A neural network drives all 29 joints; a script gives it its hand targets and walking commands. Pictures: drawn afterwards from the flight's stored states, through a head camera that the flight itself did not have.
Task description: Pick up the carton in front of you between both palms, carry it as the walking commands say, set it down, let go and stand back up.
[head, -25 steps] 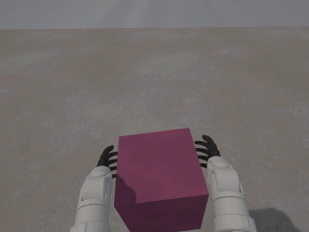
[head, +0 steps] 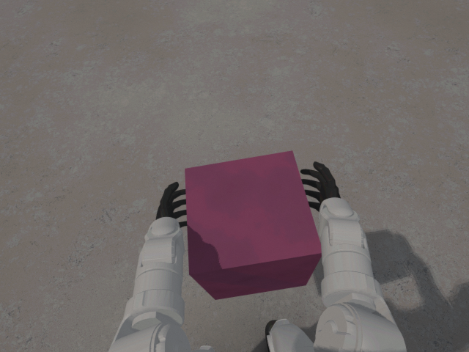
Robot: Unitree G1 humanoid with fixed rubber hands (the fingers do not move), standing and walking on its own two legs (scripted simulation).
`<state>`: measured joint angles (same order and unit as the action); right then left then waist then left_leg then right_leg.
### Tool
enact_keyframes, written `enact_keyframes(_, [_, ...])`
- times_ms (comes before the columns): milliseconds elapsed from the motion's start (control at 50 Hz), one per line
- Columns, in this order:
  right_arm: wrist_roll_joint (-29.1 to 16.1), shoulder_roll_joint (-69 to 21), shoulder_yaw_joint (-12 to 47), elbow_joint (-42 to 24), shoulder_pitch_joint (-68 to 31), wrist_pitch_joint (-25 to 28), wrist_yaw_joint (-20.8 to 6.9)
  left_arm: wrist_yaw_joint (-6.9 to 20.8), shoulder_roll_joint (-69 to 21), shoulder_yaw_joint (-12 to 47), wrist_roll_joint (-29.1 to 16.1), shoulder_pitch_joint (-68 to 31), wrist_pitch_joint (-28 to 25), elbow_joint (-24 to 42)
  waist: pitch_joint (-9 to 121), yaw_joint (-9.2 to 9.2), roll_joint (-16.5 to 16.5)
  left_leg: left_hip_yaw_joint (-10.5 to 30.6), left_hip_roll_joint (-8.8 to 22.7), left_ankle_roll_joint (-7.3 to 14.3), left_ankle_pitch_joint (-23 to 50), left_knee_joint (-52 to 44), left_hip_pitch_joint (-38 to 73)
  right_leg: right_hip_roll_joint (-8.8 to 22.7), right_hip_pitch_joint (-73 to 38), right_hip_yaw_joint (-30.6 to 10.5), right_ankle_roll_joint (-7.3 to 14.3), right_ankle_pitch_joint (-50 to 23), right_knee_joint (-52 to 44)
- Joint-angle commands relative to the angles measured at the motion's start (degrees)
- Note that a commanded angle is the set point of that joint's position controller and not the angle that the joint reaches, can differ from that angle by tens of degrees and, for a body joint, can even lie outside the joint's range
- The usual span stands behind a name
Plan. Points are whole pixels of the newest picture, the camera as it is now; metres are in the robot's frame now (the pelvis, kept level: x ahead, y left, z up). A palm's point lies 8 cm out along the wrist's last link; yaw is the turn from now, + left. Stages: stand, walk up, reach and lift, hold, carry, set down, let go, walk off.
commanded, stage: set down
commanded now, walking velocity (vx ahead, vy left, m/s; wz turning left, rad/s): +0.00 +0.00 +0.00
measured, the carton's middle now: (250, 231) +0.35 -0.04 -0.11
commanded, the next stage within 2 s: none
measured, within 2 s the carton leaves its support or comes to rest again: rests again in 1.86 s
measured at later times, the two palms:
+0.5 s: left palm (192, 227) +0.41 +0.10 -0.21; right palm (312, 224) +0.39 -0.20 -0.21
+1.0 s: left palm (208, 232) +0.46 +0.07 -0.36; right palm (306, 244) +0.39 -0.21 -0.37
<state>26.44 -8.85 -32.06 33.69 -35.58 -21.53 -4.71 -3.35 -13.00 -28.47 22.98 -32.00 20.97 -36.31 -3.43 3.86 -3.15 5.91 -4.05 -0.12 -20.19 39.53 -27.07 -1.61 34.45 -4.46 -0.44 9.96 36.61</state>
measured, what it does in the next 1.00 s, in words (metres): lowers itself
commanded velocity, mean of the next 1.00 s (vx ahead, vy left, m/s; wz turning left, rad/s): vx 0.00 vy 0.00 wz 0.00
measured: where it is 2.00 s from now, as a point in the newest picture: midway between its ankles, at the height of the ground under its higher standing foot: outside the picture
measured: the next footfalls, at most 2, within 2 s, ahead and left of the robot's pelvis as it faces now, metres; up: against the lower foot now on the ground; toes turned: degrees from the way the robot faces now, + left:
none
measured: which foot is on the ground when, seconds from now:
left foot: down 0.00-1.00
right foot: down 0.00-1.00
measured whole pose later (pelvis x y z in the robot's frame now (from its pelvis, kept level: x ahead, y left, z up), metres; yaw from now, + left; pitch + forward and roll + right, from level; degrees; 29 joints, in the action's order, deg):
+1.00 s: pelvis -0.06 +0.00 -0.26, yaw +4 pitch +46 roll +3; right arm 10.1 -2.1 -30.0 34.0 -55.3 -15.5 6.6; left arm -7.3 3.5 -16.0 7.4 -65.2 13.9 -48.6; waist 5.0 7.8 -3.5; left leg 3.2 -10.7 -2.8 -36.1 102.4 -112.9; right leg -4.5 120.6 -6.6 -3.7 22.0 96.4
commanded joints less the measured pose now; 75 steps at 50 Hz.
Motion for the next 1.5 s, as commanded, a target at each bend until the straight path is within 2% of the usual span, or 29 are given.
enact_keyframes(0, [-7.5,-40.3,21.8,8.6,-19.3,8.8,-10.1,9.2,-40.1,27.3,-9.3,-32.6,-12.0,0.8,33.6,1.36,0.0,-0.4,-3.0,-2.3,13.9,-0.3,-16.4,-4.0,-14.3,2.1,1.4,-18.4,8.7])
enact_keyframes(160, [-17.8,-46.0,43.4,-5.0,-29.2,12.8,-8.4,9.5,-47.7,44.6,-18.4,-38.8,-16.3,8.2,69.6,1.36,5.2,-3.1,-6.4,-2.7,19.0,15.8,-32.4,-3.7,-14.3,1.3,-1.3,-33.3,24.1])
enact_keyframes(200, [-19.7,-47.9,45.4,-6.8,-29.8,11.7,-7.7,10.0,-46.3,44.0,-19.3,-38.6,-14.9,9.3,73.3,-0.81,6.3,-3.5,-6.7,-2.4,15.3,17.7,-37.2,-3.7,-13.7,1.6,-1.7,-31.0,26.3])
enact_keyframes(260, [-18.1,-48.7,43.1,-3.2,-27.6,9.2,-7.5,11.8,-44.2,44.5,-20.1,-42.8,-12.4,8.6,68.8,2.68,5.0,-4.3,-6.7,-2.4,7.6,20.3,-44.2,-4.2,-4.9,3.0,-1.9,-20.4,27.6])
enact_keyframes(380, [-16.9,-49.0,39.0,1.2,-33.1,4.9,-7.5,14.8,-44.4,38.2,-18.7,-45.2,-8.1,0.4,62.1,1.27,2.2,-6.2,-6.8,-1.9,-2.0,26.1,-55.8,-5.1,7.7,3.1,-2.0,-5.6,31.1])
enact_keyframes(400, [-15.7,-49.2,36.6,2.3,-32.5,5.1,-7.1,15.1,-44.9,38.4,-19.1,-46.7,-8.2,-0.5,62.9,3.99,1.5,-6.1,-6.6,-2.1,-1.1,27.0,-57.5,-5.7,7.9,3.1,-1.5,-8.9,32.0])
enact_keyframes(420, [-17.1,-50.7,38.8,1.4,-33.0,5.3,-6.8,15.2,-43.0,37.5,-19.1,-47.4,-8.8,-0.2,65.4,2.07,2.3,-6.6,-6.7,-1.8,-0.2,28.8,-59.5,-4.8,6.9,2.4,-1.9,-10.7,33.4])
enact_keyframes(540, [-16.9,-49.0,35.5,3.6,-39.4,5.3,-5.2,14.8,-40.2,35.5,-19.1,-54.7,-9.4,-1.0,64.3,3.88,3.9,-7.3,-7.9,-1.5,-3.5,34.5,-68.5,-5.1,13.3,2.9,-2.6,-6.6,37.8])
enact_keyframes(600, [-17.9,-49.4,35.5,5.2,-40.2,5.6,-4.3,14.2,-37.2,33.8,-18.9,-56.3,-9.8,-3.4,65.4,1.79,3.3,-8.4,-8.1,-1.8,-3.8,37.9,-71.3,-5.1,15.4,2.5,-2.8,-5.7,40.8])
enact_keyframes(660, [-18.5,-47.0,35.0,3.1,-43.4,6.3,-4.0,13.9,-38.7,33.3,-19.1,-55.1,-9.9,-6.7,68.3,3.90,2.6,-8.4,-8.7,-1.6,-3.9,40.3,-70.6,-5.4,18.0,4.3,-3.4,-5.7,43.8])
enact_keyframes(700, [-20.0,-46.3,35.1,1.1,-47.4,6.6,-3.7,13.4,-37.0,32.4,-18.9,-56.8,-9.9,-6.7,69.0,2.46,3.4,-8.9,-8.6,-1.4,-4.0,42.0,-72.2,-5.7,19.6,5.7,-3.8,-6.5,46.3])
enact_keyframes(760, [-20.3,-45.4,36.0,0.4,-49.6,6.9,-3.4,12.5,-39.6,36.4,-21.6,-61.5,-10.6,-2.9,74.3,4.81,1.6,-9.5,-9.7,-1.9,-2.8,45.7,-71.0,-6.1,21.6,6.3,-3.3,-8.3,49.2])
enact_keyframes(780, [-20.5,-44.1,35.6,0.7,-50.0,6.8,-3.3,12.1,-37.3,39.1,-23.2,-65.9,-10.8,-1.1,74.6,7.31,2.5,-8.3,-8.9,-2.1,-1.9,47.7,-71.6,-6.0,23.3,6.4,-2.9,-9.8,50.9])
enact_keyframes(900, [-22.9,-41.1,33.1,2.0,-56.5,6.3,-3.7,10.0,-35.7,35.0,-21.2,-65.5,-9.2,-9.7,71.2,5.59,-1.3,-9.3,-9.2,-2.0,-6.6,50.2,-72.0,-5.5,32.0,8.6,-3.3,-2.9,55.8])
enact_keyframes(920, [-23.3,-40.5,33.9,1.7,-56.2,6.3,-3.8,9.9,-36.8,37.1,-22.4,-67.9,-9.7,-6.4,73.4,8.19,-1.2,-8.7,-8.8,-2.2,-5.8,51.3,-72.0,-5.3,30.6,8.4,-3.1,-4.6,56.4])
enact_keyframes(940, [-23.5,-40.1,33.3,0.4,-58.2,6.6,-4.0,9.7,-36.1,35.6,-21.1,-66.8,-9.1,-10.0,72.0,6.60,-2.5,-8.9,-9.1,-1.9,-5.3,51.9,-72.5,-5.2,33.6,8.5,-3.3,-5.1,58.1])
enact_keyframes(960, [-22.6,-37.9,33.3,-1.1,-61.2,7.0,-4.1,9.2,-36.9,36.1,-21.6,-66.1,-9.0,-11.4,74.1,9.14,-1.1,-8.0,-8.9,-2.0,-4.4,51.9,-71.7,-4.7,34.1,9.9,-3.8,-5.8,58.6])
enact_keyframes(980, [-23.6,-36.0,32.6,-1.5,-62.9,7.1,-3.9,8.9,-37.6,34.7,-21.2,-67.6,-9.0,-10.7,74.3,7.33,-3.3,-9.0,-9.4,-2.0,-4.7,53.1,-71.4,-4.6,34.6,9.9,-3.5,-5.0,59.5])
enact_keyframes(1000, [-24.5,-34.8,32.3,-1.0,-65.2,7.1,-3.8,8.8,-36.4,34.2,-22.3,-69.1,-8.9,-12.1,71.8,9.03,-1.7,-8.2,-9.0,-1.9,-5.1,54.2,-71.8,-4.7,37.0,10.5,-3.9,-3.6,60.0])
enact_keyframes(1020, [-24.3,-35.1,31.6,0.2,-65.5,7.0,-4.0,8.5,-36.5,35.0,-22.4,-69.9,-8.9,-11.7,72.1,7.65,-3.3,-8.7,-9.4,-2.0,-4.5,54.6,-72.1,-4.5,36.2,10.0,-3.4,-4.6,60.7])
enact_keyframes(1040, [-23.3,-35.6,30.5,2.8,-62.4,7.1,-4.2,8.1,-35.4,36.2,-21.7,-70.6,-9.4,-11.6,70.1,9.82,-3.3,-7.2,-9.0,-1.9,-3.5,54.7,-73.1,-4.5,39.8,10.1,-3.2,-6.0,62.0])
enact_keyframes(1180, [-25.1,-30.4,28.6,0.4,-68.9,8.8,-3.8,6.6,-32.5,40.6,-26.5,-77.3,-10.4,-10.8,73.7,12.76,-5.1,-7.4,-8.6,-2.1,-1.2,60.5,-72.8,-3.6,42.8,11.4,-3.5,-8.9,67.4])
enact_keyframes(1200, [-25.6,-32.3,28.1,3.9,-67.3,8.3,-3.9,6.4,-30.2,38.1,-25.7,-78.1,-10.7,-11.4,72.2,10.08,-4.5,-8.8,-9.4,-2.2,-1.9,61.1,-72.8,-3.7,43.3,11.1,-3.6,-7.0,67.0])
enact_keyframes(1260, [-24.2,-28.0,25.1,3.1,-70.8,8.7,-4.3,6.6,-31.0,34.9,-24.1,-76.2,-9.7,-18.8,65.8,12.49,-6.3,-7.5,-8.8,-1.8,-3.1,62.5,-76.0,-3.3,47.2,11.2,-3.3,-5.1,68.4])
enact_keyframes(1380, [-26.7,-27.8,27.6,0.3,-72.4,9.2,-3.3,6.6,-27.5,41.2,-27.8,-81.8,-10.9,-13.1,71.1,13.21,-5.5,-8.5,-8.2,-2.3,0.8,67.1,-78.1,-2.4,40.8,10.5,-3.8,-13.1,72.2])
enact_keyframes(1400, [-26.3,-26.3,27.9,-0.2,-73.9,9.5,-3.2,6.7,-28.1,41.0,-28.9,-82.8,-11.0,-13.4,69.6,15.52,-4.3,-8.5,-8.4,-2.0,-1.4,67.9,-80.0,-2.6,41.6,10.7,-3.4,-12.3,72.0])
enact_keyframes(1420, [-27.0,-26.9,25.1,2.9,-73.8,9.1,-3.5,6.7,-27.2,40.8,-28.5,-83.9,-11.1,-15.4,67.2,15.10,-7.4,-8.8,-8.1,-1.8,-2.4,67.8,-80.1,-2.4,43.2,10.4,-3.4,-10.9,72.1])
enact_keyframes(1440, [-26.2,-26.9,26.3,1.1,-74.4,9.5,-3.6,6.8,-26.3,39.4,-27.4,-83.3,-11.0,-14.7,65.1,15.88,-5.7,-7.6,-7.9,-1.3,-0.5,67.5,-80.4,-2.5,45.8,10.5,-3.5,-11.7,72.6])
enact_keyframes(1480, [-27.7,-26.3,25.3,3.4,-75.1,10.0,-3.6,7.1,-26.0,38.7,-26.4,-81.9,-11.5,-15.9,63.8,13.14,-9.4,-8.9,-7.9,-1.5,-0.8,68.2,-82.5,-2.5,45.6,9.5,-2.8,-11.4,73.1])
